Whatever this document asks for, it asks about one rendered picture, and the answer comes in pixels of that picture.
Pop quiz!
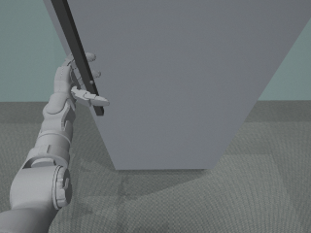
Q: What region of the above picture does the robot left upper arm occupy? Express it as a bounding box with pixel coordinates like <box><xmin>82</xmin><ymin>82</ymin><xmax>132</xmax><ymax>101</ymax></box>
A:
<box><xmin>0</xmin><ymin>165</ymin><xmax>73</xmax><ymax>233</ymax></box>

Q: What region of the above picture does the fridge door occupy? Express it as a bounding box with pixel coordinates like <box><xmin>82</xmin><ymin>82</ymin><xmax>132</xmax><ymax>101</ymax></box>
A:
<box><xmin>43</xmin><ymin>0</ymin><xmax>311</xmax><ymax>170</ymax></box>

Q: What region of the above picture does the handle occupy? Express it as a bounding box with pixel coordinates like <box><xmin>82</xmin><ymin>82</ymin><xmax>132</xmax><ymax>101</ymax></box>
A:
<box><xmin>51</xmin><ymin>0</ymin><xmax>104</xmax><ymax>117</ymax></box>

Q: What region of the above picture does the left robot forearm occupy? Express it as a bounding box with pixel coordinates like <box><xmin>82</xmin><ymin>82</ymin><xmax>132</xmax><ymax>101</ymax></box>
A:
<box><xmin>9</xmin><ymin>92</ymin><xmax>76</xmax><ymax>208</ymax></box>

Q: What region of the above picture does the robot left hand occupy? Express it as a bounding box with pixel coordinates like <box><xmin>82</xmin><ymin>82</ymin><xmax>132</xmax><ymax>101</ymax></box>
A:
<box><xmin>53</xmin><ymin>52</ymin><xmax>110</xmax><ymax>107</ymax></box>

